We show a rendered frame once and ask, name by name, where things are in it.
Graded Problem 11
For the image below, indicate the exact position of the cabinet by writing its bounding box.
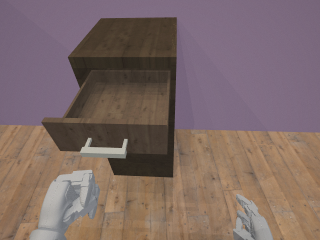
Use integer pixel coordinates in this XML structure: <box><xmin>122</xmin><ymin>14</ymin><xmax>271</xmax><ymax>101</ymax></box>
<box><xmin>68</xmin><ymin>17</ymin><xmax>177</xmax><ymax>178</ymax></box>

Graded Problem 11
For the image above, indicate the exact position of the drawer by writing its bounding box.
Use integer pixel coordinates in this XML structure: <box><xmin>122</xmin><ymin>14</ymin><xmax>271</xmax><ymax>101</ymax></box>
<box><xmin>41</xmin><ymin>70</ymin><xmax>171</xmax><ymax>155</ymax></box>

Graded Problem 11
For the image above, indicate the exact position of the left robot forearm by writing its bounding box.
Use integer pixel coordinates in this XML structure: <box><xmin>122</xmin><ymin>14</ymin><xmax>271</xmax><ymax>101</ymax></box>
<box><xmin>29</xmin><ymin>228</ymin><xmax>67</xmax><ymax>240</ymax></box>

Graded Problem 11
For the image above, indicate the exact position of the handle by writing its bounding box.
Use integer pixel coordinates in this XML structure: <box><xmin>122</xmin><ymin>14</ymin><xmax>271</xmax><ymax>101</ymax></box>
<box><xmin>80</xmin><ymin>138</ymin><xmax>128</xmax><ymax>159</ymax></box>

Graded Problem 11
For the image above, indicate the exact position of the left robot hand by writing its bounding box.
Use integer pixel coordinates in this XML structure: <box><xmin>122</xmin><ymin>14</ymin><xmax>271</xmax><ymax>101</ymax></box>
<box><xmin>38</xmin><ymin>170</ymin><xmax>101</xmax><ymax>234</ymax></box>

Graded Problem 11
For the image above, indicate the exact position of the right robot hand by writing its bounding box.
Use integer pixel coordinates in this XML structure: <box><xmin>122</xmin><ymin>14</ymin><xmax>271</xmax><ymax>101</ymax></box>
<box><xmin>233</xmin><ymin>194</ymin><xmax>274</xmax><ymax>240</ymax></box>

